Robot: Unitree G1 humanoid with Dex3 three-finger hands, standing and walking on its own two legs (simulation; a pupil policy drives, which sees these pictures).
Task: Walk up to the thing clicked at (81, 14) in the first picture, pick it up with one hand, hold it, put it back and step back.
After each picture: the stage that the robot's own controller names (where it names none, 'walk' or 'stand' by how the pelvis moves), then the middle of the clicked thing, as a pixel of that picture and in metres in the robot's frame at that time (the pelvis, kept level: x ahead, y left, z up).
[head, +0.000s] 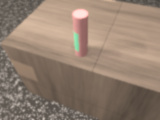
stand; (80, 35) +0.64 +0.05 -0.03
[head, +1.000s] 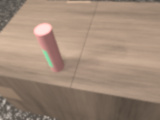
walk; (51, 50) +0.52 +0.21 -0.02
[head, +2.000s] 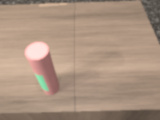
stand; (45, 72) +0.38 +0.17 +0.00
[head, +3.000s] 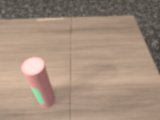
stand; (41, 85) +0.35 +0.19 -0.03
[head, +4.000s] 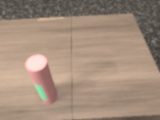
stand; (44, 82) +0.37 +0.18 -0.04
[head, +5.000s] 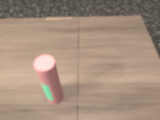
stand; (50, 82) +0.37 +0.16 -0.04
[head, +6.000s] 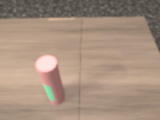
stand; (52, 83) +0.37 +0.16 -0.04
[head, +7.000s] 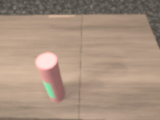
rise first; (52, 80) +0.37 +0.16 -0.04
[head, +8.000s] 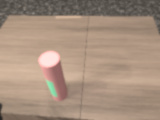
rise first; (55, 79) +0.38 +0.16 -0.03
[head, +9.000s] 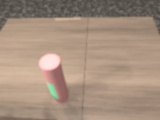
go down; (56, 81) +0.37 +0.16 -0.03
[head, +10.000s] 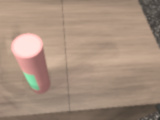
go down; (35, 69) +0.37 +0.15 +0.03
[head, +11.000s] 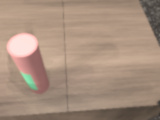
approach; (33, 69) +0.37 +0.15 +0.03
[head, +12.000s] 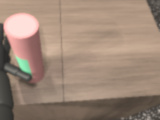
close in; (29, 55) +0.39 +0.15 +0.06
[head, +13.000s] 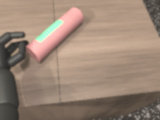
lift; (56, 33) +0.54 +0.06 -0.02
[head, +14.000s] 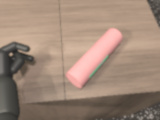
lift; (95, 56) +0.43 -0.06 -0.02
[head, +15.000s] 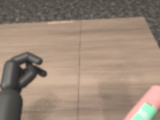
lift; (141, 113) +0.28 -0.17 -0.08
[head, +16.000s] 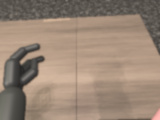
stand; out of the picture +0.21 -0.22 -0.15
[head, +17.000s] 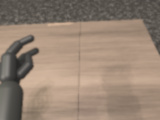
stand; out of the picture +0.20 -0.23 -0.41
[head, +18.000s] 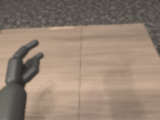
stand; out of the picture +0.20 -0.13 -0.73
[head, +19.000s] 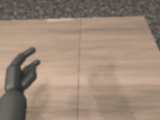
stand; out of the picture +0.21 -0.12 -0.73
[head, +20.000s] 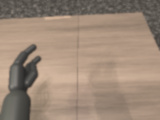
stand; out of the picture +0.21 -0.13 -0.73
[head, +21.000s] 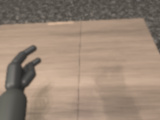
stand; out of the picture +0.21 -0.12 -0.73
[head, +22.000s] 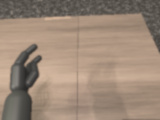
stand; out of the picture +0.22 -0.13 -0.73
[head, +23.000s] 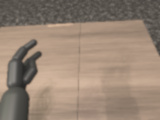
stand; out of the picture +0.21 -0.12 -0.73
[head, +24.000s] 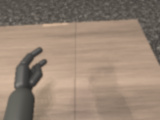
stand; out of the picture +0.21 -0.12 -0.73
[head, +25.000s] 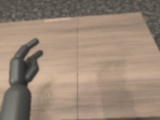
stand; out of the picture +0.23 -0.13 -0.72
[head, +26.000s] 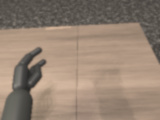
stand; out of the picture +0.21 -0.12 -0.73
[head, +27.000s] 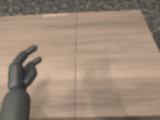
stand; out of the picture +0.22 -0.12 -0.72
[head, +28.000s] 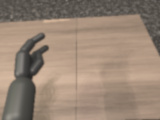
stand; out of the picture +0.22 -0.13 -0.72
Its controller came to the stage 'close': yes
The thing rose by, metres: 0.00
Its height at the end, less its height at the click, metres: -0.71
